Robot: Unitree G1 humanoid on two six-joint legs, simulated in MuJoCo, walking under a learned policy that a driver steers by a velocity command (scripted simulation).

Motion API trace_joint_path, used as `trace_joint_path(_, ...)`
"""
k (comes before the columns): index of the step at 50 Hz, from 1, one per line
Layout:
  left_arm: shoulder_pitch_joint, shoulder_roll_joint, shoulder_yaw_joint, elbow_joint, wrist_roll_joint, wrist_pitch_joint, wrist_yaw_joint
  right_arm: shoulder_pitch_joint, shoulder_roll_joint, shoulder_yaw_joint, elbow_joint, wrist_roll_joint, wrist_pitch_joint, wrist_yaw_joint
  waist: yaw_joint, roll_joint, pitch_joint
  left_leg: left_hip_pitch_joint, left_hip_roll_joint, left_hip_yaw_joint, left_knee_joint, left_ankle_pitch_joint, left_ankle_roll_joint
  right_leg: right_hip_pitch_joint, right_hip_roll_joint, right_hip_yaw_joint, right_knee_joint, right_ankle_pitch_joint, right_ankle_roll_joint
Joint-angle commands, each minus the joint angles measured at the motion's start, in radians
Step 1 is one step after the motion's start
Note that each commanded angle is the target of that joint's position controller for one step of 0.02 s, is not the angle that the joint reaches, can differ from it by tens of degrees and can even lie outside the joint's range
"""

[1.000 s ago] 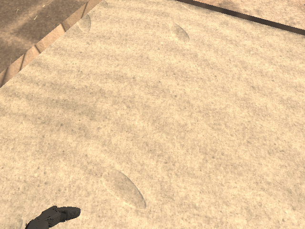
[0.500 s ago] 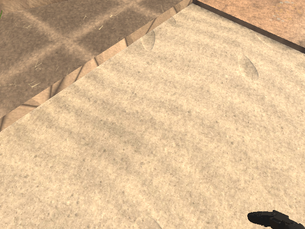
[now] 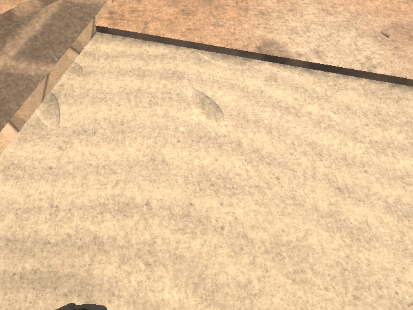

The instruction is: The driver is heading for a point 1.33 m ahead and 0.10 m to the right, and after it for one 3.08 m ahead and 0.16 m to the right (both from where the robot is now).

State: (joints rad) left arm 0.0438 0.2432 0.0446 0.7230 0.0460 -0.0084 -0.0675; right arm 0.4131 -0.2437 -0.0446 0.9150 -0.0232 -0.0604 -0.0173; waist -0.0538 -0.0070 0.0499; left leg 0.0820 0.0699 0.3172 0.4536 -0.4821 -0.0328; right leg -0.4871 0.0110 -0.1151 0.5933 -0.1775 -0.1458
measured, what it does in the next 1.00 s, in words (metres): walks ahead, turning right: left foot, then right foot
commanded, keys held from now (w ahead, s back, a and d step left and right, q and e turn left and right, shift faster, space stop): w+e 0.26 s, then e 0.18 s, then no key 0.20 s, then w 0.26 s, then w+q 0.04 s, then s+q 0.06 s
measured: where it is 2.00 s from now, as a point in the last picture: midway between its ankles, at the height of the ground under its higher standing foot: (214, 302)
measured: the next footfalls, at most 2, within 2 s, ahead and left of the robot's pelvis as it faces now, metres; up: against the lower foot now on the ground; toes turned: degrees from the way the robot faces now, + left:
left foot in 0.52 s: +0.45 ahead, +0.03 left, +0.00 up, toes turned -20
right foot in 0.92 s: +0.32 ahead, -0.12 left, +0.00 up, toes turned -22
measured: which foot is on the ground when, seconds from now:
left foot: down 0.00-0.02, up 0.04-0.50, down 0.52-0.92, up 0.94-1.00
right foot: down 0.00-0.52, up 0.54-0.90, down 0.92-1.00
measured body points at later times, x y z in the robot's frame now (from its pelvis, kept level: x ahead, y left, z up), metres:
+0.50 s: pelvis +0.26 -0.01 +0.01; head +0.29 -0.02 +0.46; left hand +0.33 +0.27 -0.11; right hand +0.39 -0.30 -0.08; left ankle +0.42 +0.05 -0.71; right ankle +0.12 -0.06 -0.72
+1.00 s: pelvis +0.35 -0.04 +0.03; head +0.34 -0.05 +0.48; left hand +0.49 +0.19 -0.10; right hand +0.31 -0.31 -0.11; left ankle +0.42 +0.05 -0.69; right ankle +0.28 -0.11 -0.72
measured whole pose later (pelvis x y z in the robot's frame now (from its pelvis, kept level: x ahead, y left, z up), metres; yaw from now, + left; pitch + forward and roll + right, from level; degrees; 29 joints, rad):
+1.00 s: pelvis +0.35 -0.04 +0.03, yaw -21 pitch +0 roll +1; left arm 0.33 0.24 0.02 0.86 0.04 -0.03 0.01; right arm 0.31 -0.26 -0.05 0.85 -0.01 0.00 0.01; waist 0.01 0.02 -0.04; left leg -0.40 -0.05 -0.02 0.70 -0.34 0.06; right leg -0.13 0.03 -0.02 0.39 -0.26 -0.06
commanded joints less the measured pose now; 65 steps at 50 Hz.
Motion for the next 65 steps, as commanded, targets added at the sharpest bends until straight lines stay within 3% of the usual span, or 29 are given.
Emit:
trace_joint_path(1, 0.390, 0.259, 0.092, 0.049, 0.015, -0.014, 0.041, 0.013, -0.108, -0.021, -0.116, 0.015, 0.000, 0.005, 0.179, -0.137, -0.295, -0.490, 0.093, -0.041, 0.755, 0.474, 0.048, 0.699, -0.198, 0.403, -0.118, -0.216, -0.168)
trace_joint_path(2, 0.364, 0.322, 0.104, 0.024, -0.024, -0.006, 0.043, -0.046, -0.115, -0.025, -0.174, 0.006, -0.011, 0.017, 0.154, -0.198, -0.364, -0.747, -0.089, -0.227, 0.983, -0.069, 0.009, 0.800, -0.364, 0.886, -0.288, -0.115, -0.269)
trace_joint_path(3, 0.350, 0.297, 0.100, 0.034, -0.035, 0.002, 0.049, -0.161, -0.143, -0.028, -0.198, 0.001, -0.017, 0.021, 0.172, -0.057, -0.247, -0.850, -0.027, -0.341, 0.988, 0.022, 0.020, 0.744, -0.333, 0.747, -0.311, -0.032, -0.239)
trace_joint_path(5, 0.262, 0.195, 0.072, 0.041, -0.039, -0.005, 0.061, -0.139, -0.115, -0.017, -0.179, 0.007, -0.030, 0.020, 0.082, 0.018, -0.070, -0.770, 0.047, -0.340, 0.812, 0.153, 0.031, 0.482, -0.249, 0.516, -0.322, 0.172, -0.163)
trace_joint_path(6, 0.225, 0.166, 0.062, 0.039, -0.046, -0.012, 0.064, -0.122, -0.115, -0.017, -0.176, -0.012, -0.016, 0.020, 0.044, 0.010, -0.048, -0.706, 0.059, -0.346, 0.757, 0.158, 0.022, 0.397, -0.199, 0.448, -0.334, 0.243, -0.139)
trace_joint_path(11, 0.265, 0.178, 0.061, 0.044, -0.046, -0.046, 0.056, -0.158, -0.089, -0.013, -0.193, -0.026, 0.037, 0.032, 0.032, -0.015, -0.054, -0.678, 0.050, -0.321, 0.602, 0.247, -0.020, 0.305, -0.125, 0.376, -0.384, 0.289, -0.134)
trace_joint_path(15, 0.347, 0.180, 0.061, 0.061, -0.046, -0.043, 0.060, -0.316, -0.090, -0.009, -0.241, -0.019, 0.035, 0.031, 0.085, -0.038, -0.004, -0.758, 0.025, -0.322, 0.411, 0.374, -0.033, 0.364, -0.112, 0.386, -0.357, 0.428, -0.100)
trace_joint_path(20, 0.401, 0.190, 0.063, 0.067, -0.041, -0.021, 0.076, -0.401, -0.089, 0.004, -0.274, -0.002, 0.020, 0.026, 0.125, -0.071, -0.052, -0.677, -0.065, -0.314, 0.251, 0.418, -0.007, 0.441, -0.092, 0.384, -0.204, 0.714, -0.044)
trace_joint_path(24, 0.321, 0.204, 0.066, 0.038, -0.033, -0.017, 0.088, -0.245, -0.144, -0.009, -0.228, -0.001, -0.001, 0.007, 0.049, -0.090, -0.092, -0.414, -0.113, -0.335, 0.047, 0.412, 0.052, 0.426, -0.069, 0.441, -0.036, 0.737, 0.032)
trace_joint_path(25, 0.295, 0.197, 0.063, 0.033, -0.047, -0.026, 0.084, -0.153, -0.156, -0.013, -0.205, -0.009, -0.017, -0.002, -0.009, -0.054, -0.126, -0.268, -0.077, -0.342, -0.056, 0.571, 0.077, 0.386, -0.023, 0.414, 0.100, 0.685, 0.059)
trace_joint_path(26, 0.318, 0.133, 0.043, -0.005, -0.064, -0.037, 0.081, -0.049, -0.218, -0.021, -0.205, -0.021, -0.029, -0.013, -0.027, 0.072, -0.259, -0.032, 0.164, -0.536, -0.006, 0.927, 0.134, 0.265, 0.037, 0.352, 0.354, 0.300, 0.092)
trace_joint_path(27, 0.506, 0.088, 0.041, 0.000, -0.087, -0.026, 0.092, -0.080, -0.273, -0.035, -0.222, -0.010, -0.012, -0.007, 0.064, 0.280, -0.391, 0.133, 0.431, -0.848, 0.026, 1.393, 0.319, 0.070, 0.207, 0.245, 0.611, -0.511, 0.115)
trace_joint_path(28, 0.529, 0.161, 0.048, 0.051, -0.035, -0.005, 0.101, -0.098, -0.208, -0.029, -0.228, 0.022, 0.005, 0.003, 0.073, 0.145, -0.386, 0.036, 0.396, -0.884, 0.008, 1.240, 0.340, 0.048, 0.137, 0.266, 0.693, -0.455, 0.109)
trace_joint_path(30, 0.393, 0.153, 0.047, 0.050, -0.018, 0.016, 0.086, -0.218, -0.081, 0.010, -0.240, 0.020, 0.015, 0.004, 0.081, 0.051, -0.182, -0.174, 0.253, -0.651, -0.075, 0.923, 0.267, 0.036, 0.085, 0.258, 0.635, -0.348, 0.132)
trace_joint_path(31, 0.360, 0.138, 0.043, 0.044, -0.019, 0.028, 0.077, -0.236, -0.073, 0.016, -0.235, 0.015, 0.016, 0.000, 0.082, 0.097, -0.138, -0.229, 0.204, -0.582, -0.113, 0.864, 0.241, 0.048, 0.066, 0.253, 0.587, -0.313, 0.144)
trace_joint_path(33, 0.390, 0.116, 0.034, 0.057, -0.021, 0.049, 0.063, -0.224, -0.104, 0.008, -0.208, 0.004, 0.018, 0.003, 0.096, 0.151, -0.141, -0.311, 0.145, -0.498, -0.155, 0.744, 0.225, 0.128, 0.074, 0.217, 0.539, -0.258, 0.155)
trace_joint_path(37, 0.323, 0.111, 0.019, 0.052, -0.005, 0.052, 0.041, -0.203, -0.143, -0.011, -0.178, 0.001, 0.024, 0.019, 0.078, 0.182, -0.100, -0.354, 0.129, -0.544, -0.303, 0.053, 0.224, 0.125, 0.044, 0.152, 0.331, -0.243, 0.133)
trace_joint_path(44, 0.323, 0.083, -0.006, 0.087, -0.016, 0.004, 0.046, -0.173, -0.183, -0.041, -0.136, 0.019, 0.056, 0.030, 0.102, 0.128, -0.051, -0.486, 0.122, -0.516, -0.305, -0.121, 0.205, 0.383, 0.047, 0.043, -0.087, -0.173, 0.064)
trace_joint_path(46, 0.416, 0.106, -0.003, 0.127, -0.010, -0.013, 0.063, -0.212, -0.128, -0.032, -0.148, 0.021, 0.063, 0.026, 0.155, 0.038, 0.005, -0.683, 0.042, -0.452, -0.151, -0.170, 0.142, 0.568, 0.001, 0.131, -0.283, -0.241, 0.017)
trace_joint_path(47, 0.475, 0.163, 0.006, 0.131, -0.001, -0.023, 0.077, -0.232, -0.020, -0.006, -0.180, 0.023, 0.054, 0.032, 0.170, -0.198, -0.029, -0.817, -0.063, -0.335, 0.193, -0.125, 0.100, 0.657, -0.264, 0.467, -0.457, -0.520, -0.021)
trace_joint_path(48, 0.415, 0.239, 0.028, 0.118, -0.008, -0.025, 0.089, -0.251, -0.046, -0.009, -0.195, 0.013, 0.042, 0.028, 0.151, -0.199, 0.107, -0.917, -0.143, -0.329, 0.314, 0.014, 0.090, 0.481, -0.413, 0.702, -0.572, -0.623, -0.087)
trace_joint_path(49, 0.361, 0.186, 0.016, 0.123, -0.008, -0.031, 0.099, -0.242, -0.104, -0.026, -0.180, 0.004, 0.035, 0.031, 0.103, -0.068, 0.162, -0.842, -0.091, -0.435, 0.367, 0.107, 0.095, 0.393, -0.369, 0.583, -0.549, -0.434, -0.082)
trace_joint_path(51, 0.235, 0.124, -0.002, 0.101, -0.021, -0.053, 0.099, -0.107, -0.107, -0.034, -0.111, 0.002, 0.029, 0.034, 0.018, -0.076, 0.091, -0.721, -0.096, -0.408, 0.434, 0.178, 0.064, 0.410, -0.263, 0.321, -0.465, 0.150, -0.027)
trace_joint_path(54, 0.220, 0.106, -0.008, 0.098, -0.036, -0.056, 0.106, -0.112, -0.086, -0.036, -0.114, -0.008, 0.048, 0.029, 0.017, -0.086, -0.024, -0.615, -0.089, -0.301, 0.490, 0.204, 0.015, 0.419, -0.218, 0.101, -0.302, 0.778, -0.014)
trace_joint_path(59, 0.288, 0.142, 0.012, 0.129, -0.036, -0.006, 0.118, -0.212, -0.054, -0.015, -0.174, 0.004, 0.078, 0.047, 0.085, -0.160, -0.030, -0.566, -0.091, -0.238, 0.271, 0.225, 0.046, 0.482, -0.217, 0.041, -0.176, 0.816, -0.011)
trace_joint_path(62, 0.251, 0.163, 0.027, 0.119, -0.042, 0.015, 0.124, -0.154, -0.078, -0.022, -0.176, -0.001, 0.079, 0.043, 0.060, -0.136, -0.065, -0.466, -0.117, -0.216, 0.152, 0.213, 0.087, 0.476, -0.233, 0.045, -0.013, 0.828, 0.002)
trace_joint_path(63, 0.225, 0.164, 0.030, 0.114, -0.047, 0.019, 0.124, -0.092, -0.082, -0.025, -0.163, -0.008, 0.070, 0.036, 0.016, -0.087, -0.094, -0.364, -0.125, -0.221, 0.034, 0.340, 0.103, 0.434, -0.208, 0.014, 0.115, 0.776, 0.030)
trace_joint_path(64, 0.235, 0.165, 0.031, 0.100, -0.049, 0.013, 0.122, -0.036, -0.149, -0.042, -0.163, -0.016, 0.056, 0.027, -0.018, 0.016, -0.155, -0.197, -0.027, -0.368, -0.051, 0.743, 0.141, 0.306, -0.143, -0.014, 0.317, 0.498, 0.090)
trace_joint_path(65, 0.263, 0.064, 0.009, 0.048, -0.045, 0.020, 0.113, -0.035, -0.299, -0.076, -0.182, -0.006, 0.055, 0.022, 0.026, 0.262, -0.202, -0.011, 0.305, -0.768, -0.006, 1.531, 0.322, -0.006, 0.071, -0.036, 0.628, -0.445, 0.153)
Over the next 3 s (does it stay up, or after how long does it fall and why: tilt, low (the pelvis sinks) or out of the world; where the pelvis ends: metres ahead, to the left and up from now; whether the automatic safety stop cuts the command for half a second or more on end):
stays up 1.03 0.08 0.02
